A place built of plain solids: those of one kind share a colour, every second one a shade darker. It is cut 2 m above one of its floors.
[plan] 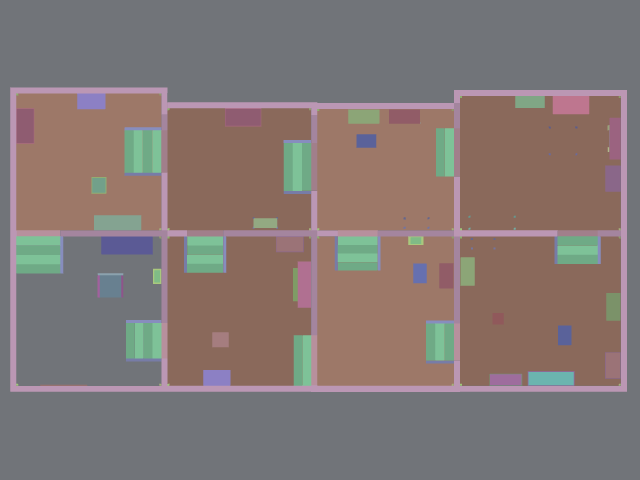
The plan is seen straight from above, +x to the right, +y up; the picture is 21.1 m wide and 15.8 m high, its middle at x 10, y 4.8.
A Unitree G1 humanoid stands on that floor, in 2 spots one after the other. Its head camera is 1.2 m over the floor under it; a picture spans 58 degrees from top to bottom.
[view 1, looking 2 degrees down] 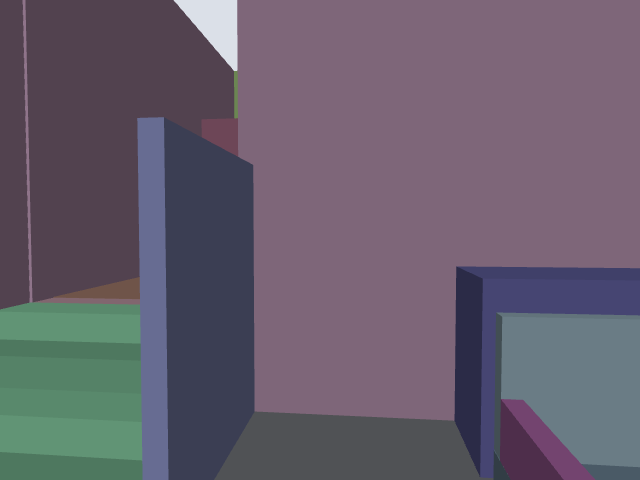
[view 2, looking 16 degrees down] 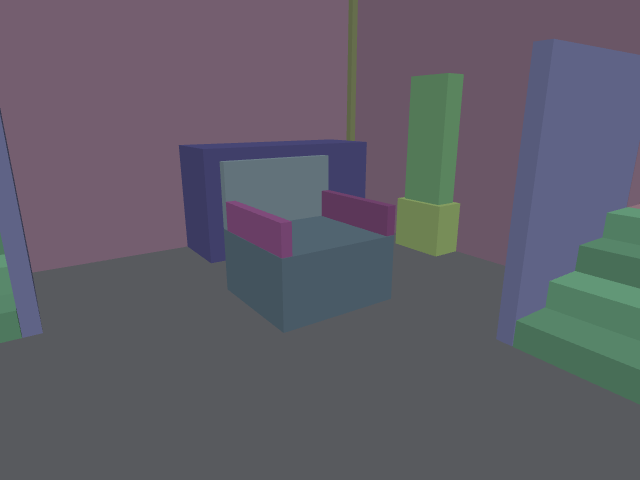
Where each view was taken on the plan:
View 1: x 2.25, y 2.23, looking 96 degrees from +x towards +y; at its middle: wall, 2.70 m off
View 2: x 1.56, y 0.95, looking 55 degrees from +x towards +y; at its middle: armchair_seat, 2.73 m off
